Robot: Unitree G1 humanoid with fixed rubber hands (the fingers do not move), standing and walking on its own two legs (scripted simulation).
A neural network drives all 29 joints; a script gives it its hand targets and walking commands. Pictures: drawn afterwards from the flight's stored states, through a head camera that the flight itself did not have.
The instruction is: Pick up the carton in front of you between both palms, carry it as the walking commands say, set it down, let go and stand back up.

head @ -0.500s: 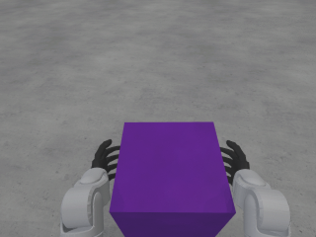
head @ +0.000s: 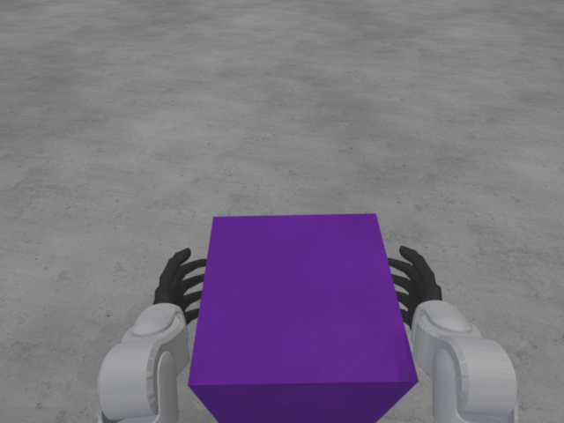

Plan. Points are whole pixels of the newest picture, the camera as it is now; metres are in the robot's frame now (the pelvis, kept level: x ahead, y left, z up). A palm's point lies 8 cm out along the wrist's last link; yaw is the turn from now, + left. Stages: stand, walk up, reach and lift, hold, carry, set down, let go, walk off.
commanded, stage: carry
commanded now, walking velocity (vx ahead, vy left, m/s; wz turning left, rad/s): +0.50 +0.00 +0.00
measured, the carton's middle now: (296, 329) +0.25 +0.00 +0.03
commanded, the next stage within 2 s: none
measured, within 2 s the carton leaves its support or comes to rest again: neither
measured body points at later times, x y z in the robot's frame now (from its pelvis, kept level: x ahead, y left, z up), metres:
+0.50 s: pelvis +0.32 -0.01 +0.01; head +0.31 -0.01 +0.46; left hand +0.57 +0.15 +0.11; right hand +0.58 -0.15 +0.11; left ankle +0.12 +0.08 -0.72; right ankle +0.47 -0.10 -0.71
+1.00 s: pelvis +0.65 +0.00 +0.01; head +0.65 -0.01 +0.46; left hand +0.90 +0.15 +0.11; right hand +0.90 -0.15 +0.11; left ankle +0.80 +0.11 -0.70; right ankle +0.48 -0.10 -0.72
